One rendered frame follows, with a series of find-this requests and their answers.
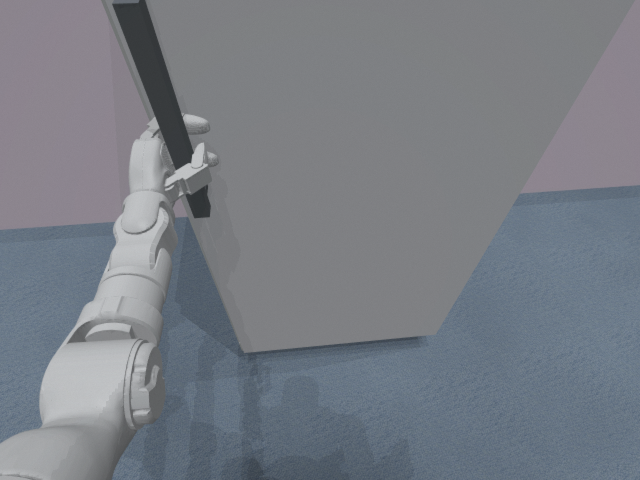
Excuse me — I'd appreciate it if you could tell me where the handle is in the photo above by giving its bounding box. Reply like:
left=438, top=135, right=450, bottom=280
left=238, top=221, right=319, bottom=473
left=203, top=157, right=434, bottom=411
left=112, top=0, right=211, bottom=218

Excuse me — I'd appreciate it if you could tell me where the robot left forearm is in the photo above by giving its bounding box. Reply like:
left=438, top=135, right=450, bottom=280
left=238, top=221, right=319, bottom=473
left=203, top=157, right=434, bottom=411
left=39, top=191, right=178, bottom=423

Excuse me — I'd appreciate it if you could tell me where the fridge door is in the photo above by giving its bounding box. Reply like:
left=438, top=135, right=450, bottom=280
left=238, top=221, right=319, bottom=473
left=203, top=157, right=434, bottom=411
left=105, top=0, right=635, bottom=353

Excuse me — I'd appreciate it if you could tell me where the left robot upper arm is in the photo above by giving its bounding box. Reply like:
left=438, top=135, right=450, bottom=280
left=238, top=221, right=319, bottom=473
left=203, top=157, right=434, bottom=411
left=0, top=338, right=166, bottom=480

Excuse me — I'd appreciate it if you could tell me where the robot left hand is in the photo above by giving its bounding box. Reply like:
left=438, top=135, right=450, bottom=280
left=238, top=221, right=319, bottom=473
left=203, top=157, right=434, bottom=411
left=129, top=113, right=219, bottom=208

